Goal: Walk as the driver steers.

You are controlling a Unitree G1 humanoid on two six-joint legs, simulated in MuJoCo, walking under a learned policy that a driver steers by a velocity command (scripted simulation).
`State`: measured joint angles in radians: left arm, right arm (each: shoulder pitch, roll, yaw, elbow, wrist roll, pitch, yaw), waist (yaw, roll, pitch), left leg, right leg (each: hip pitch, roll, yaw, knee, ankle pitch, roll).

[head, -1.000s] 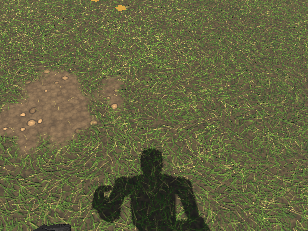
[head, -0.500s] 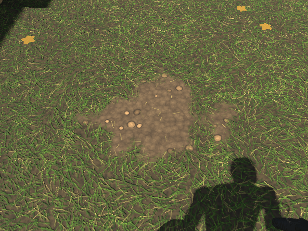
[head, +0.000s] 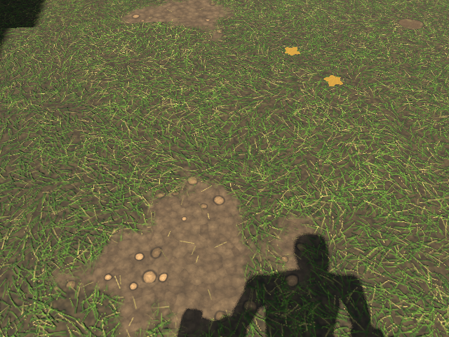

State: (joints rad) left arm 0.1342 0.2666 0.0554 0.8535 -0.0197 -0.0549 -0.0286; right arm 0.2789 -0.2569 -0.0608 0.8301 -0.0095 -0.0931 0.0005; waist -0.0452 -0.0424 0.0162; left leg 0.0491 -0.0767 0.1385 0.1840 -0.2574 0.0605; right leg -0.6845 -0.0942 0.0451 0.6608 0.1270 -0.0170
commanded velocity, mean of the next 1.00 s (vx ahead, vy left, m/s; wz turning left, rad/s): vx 0.50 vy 0.00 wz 0.02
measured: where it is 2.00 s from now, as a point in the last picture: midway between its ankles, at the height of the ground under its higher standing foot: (211, 162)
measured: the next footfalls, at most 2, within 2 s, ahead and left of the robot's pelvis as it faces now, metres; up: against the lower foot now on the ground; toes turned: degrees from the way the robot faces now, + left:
right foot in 0.14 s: +0.25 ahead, -0.13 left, +0.00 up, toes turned -7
left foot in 0.66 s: +0.60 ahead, +0.02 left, +0.00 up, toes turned -7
